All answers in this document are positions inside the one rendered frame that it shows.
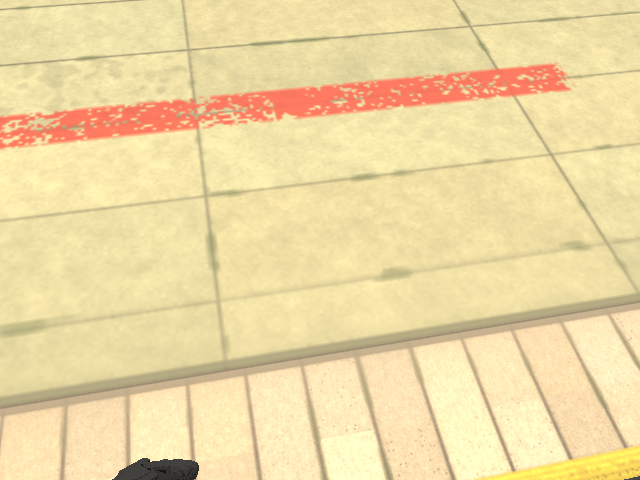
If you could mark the left robot hand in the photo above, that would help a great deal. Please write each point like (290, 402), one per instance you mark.
(176, 469)

